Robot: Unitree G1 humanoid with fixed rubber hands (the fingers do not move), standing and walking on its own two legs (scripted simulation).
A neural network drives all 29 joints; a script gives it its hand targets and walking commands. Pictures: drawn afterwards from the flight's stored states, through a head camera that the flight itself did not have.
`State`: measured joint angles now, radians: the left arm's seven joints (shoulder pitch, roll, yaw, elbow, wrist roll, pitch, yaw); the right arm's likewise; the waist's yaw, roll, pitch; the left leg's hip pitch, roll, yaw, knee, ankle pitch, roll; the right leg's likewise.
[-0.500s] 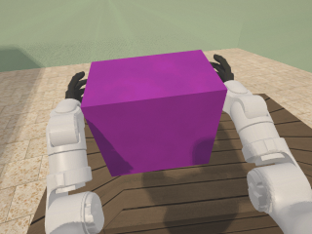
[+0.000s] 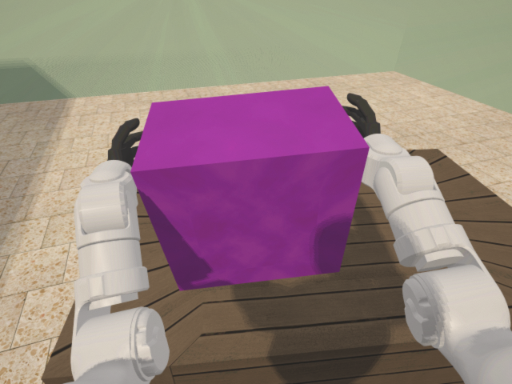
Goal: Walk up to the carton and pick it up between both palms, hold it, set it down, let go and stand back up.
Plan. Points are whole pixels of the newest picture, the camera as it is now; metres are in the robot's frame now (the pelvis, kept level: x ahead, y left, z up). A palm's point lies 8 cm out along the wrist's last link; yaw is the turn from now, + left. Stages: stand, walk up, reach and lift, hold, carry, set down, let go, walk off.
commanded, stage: hold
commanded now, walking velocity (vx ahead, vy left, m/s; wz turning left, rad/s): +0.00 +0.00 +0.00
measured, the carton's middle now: (251, 192) +0.36 +0.01 +0.20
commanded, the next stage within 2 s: none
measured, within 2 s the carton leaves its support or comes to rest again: neither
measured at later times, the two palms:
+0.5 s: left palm (127, 158) +0.37 +0.18 +0.26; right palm (368, 139) +0.37 -0.18 +0.27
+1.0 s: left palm (124, 151) +0.36 +0.18 +0.28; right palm (375, 136) +0.36 -0.18 +0.29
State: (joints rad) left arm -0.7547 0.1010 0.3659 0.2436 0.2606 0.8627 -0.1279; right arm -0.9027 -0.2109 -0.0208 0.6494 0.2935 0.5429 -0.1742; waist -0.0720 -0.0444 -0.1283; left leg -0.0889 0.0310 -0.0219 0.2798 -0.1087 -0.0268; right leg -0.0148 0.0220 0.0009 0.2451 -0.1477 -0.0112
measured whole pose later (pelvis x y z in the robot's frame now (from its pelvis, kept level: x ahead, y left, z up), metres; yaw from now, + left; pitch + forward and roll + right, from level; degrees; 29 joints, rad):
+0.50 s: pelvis +0.01 +0.00 +0.00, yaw -1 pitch -4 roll -1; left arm -0.77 0.10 0.37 0.21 0.26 0.87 -0.13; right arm -0.91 -0.23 -0.01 0.61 0.32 0.54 -0.19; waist -0.07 -0.02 -0.12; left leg -0.08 0.03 -0.01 0.28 -0.12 -0.02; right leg -0.01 0.02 0.01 0.23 -0.15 -0.01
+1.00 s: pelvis +0.00 +0.00 +0.00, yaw -1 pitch -5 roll +0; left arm -0.82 0.10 0.39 0.27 0.29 0.87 -0.15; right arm -0.94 -0.21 -0.04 0.66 0.27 0.56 -0.17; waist -0.07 -0.01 -0.13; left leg -0.08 0.03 -0.01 0.28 -0.11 -0.02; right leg -0.02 0.02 0.02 0.26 -0.15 -0.01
